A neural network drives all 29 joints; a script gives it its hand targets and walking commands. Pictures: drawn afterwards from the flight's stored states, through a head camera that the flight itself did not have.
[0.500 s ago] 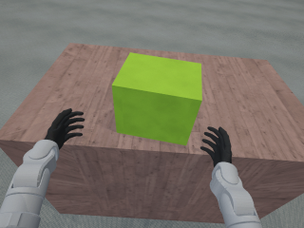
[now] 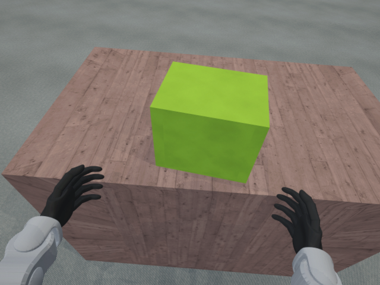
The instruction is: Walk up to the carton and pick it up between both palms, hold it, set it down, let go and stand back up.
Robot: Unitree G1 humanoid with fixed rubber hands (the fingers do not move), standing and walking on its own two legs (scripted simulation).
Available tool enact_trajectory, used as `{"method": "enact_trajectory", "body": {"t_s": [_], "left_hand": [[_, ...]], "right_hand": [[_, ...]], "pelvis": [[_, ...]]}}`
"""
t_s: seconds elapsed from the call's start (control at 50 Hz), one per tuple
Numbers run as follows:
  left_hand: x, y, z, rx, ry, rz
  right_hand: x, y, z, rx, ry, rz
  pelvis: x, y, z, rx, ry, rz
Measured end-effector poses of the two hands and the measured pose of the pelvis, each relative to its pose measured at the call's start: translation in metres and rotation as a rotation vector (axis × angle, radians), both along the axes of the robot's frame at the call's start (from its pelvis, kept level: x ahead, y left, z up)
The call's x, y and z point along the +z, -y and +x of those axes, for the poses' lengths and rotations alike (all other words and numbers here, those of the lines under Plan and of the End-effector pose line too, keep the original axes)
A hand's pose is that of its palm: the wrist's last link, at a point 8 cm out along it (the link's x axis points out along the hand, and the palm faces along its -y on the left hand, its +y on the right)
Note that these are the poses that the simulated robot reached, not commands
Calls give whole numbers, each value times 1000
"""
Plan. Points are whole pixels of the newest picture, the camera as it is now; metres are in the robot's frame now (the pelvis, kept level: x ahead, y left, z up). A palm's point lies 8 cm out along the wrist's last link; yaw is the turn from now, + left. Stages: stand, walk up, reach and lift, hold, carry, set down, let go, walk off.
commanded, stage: set down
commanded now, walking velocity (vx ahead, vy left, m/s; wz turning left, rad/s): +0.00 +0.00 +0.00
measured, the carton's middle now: (209, 122) +0.49 +0.00 +0.07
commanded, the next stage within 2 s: none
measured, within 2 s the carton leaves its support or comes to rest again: neither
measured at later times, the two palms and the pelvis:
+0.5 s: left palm (63, 234) +0.19 +0.25 +0.06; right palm (310, 263) +0.18 -0.19 +0.04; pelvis +0.01 -0.02 +0.00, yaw +1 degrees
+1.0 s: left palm (66, 256) +0.17 +0.25 +0.00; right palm (303, 270) +0.18 -0.19 +0.00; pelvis +0.01 -0.01 +0.00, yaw +1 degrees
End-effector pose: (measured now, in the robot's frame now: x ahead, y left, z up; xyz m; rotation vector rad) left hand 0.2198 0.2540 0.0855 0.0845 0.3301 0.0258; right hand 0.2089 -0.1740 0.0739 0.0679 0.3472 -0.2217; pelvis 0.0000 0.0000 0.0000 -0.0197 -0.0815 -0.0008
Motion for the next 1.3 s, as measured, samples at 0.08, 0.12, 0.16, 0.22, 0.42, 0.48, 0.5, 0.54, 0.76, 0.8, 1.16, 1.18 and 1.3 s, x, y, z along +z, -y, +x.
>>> {"method": "enact_trajectory", "body": {"t_s": [0.08,0.12,0.16,0.22,0.42,0.48,0.5,0.54,0.76,0.8,1.16,1.18,1.3], "left_hand": [[-10,6,-17,-10,-27,1],[-18,9,-25,-9,-53,-1],[-25,10,-33,-4,-84,-2],[-30,14,-43,2,-104,-9],[-26,9,-38,7,-85,47],[-29,8,-34,11,-99,43],[-30,8,-33,13,-105,41],[-34,9,-31,11,-117,34],[-62,7,-37,38,-189,17],[-68,4,-40,55,-209,25],[-87,10,-48,85,-280,28],[-89,11,-48,88,-286,27],[-102,22,-53,94,-334,17]], "right_hand": [[-2,1,-13,17,-23,-7],[-7,1,-20,25,-52,-7],[-12,3,-25,28,-81,-12],[-13,8,-30,12,-93,-17],[-28,13,-27,19,-119,-10],[-35,15,-28,14,-140,-8],[-37,16,-29,12,-144,-9],[-39,18,-30,6,-146,-14],[-48,22,-29,28,-170,-56],[-55,19,-29,40,-193,-56],[-92,28,-33,52,-246,-50],[-93,29,-34,55,-252,-51],[-101,38,-42,68,-275,-65]], "pelvis": [[1,3,6,0,1,-2],[1,5,7,1,3,-2],[1,7,8,5,5,-2],[1,10,8,10,0,-2],[1,19,5,20,-9,3],[1,19,7,19,-12,4],[1,19,8,17,-13,4],[1,19,9,16,-15,3],[0,19,14,0,-14,2],[0,18,14,0,-13,2],[1,12,10,11,-12,5],[1,13,10,11,-11,5],[1,19,9,11,-4,7]]}}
